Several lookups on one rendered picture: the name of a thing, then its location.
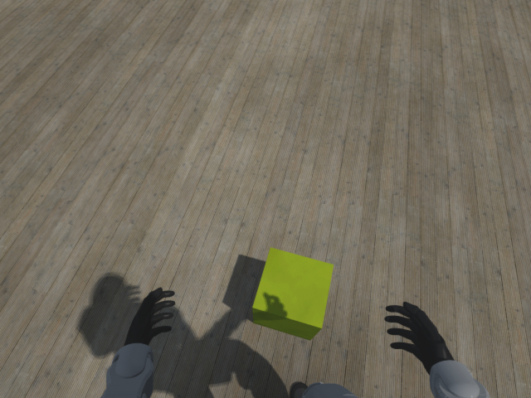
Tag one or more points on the carton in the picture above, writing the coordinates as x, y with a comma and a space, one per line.
292, 294

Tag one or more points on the right robot hand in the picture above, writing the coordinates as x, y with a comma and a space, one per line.
429, 346

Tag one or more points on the robot right forearm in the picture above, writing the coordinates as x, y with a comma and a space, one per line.
452, 379

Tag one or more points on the robot right shin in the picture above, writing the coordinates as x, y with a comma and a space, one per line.
313, 384

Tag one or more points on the left robot hand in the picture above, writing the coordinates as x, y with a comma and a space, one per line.
141, 330

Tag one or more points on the robot left forearm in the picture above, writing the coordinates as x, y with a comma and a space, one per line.
131, 373

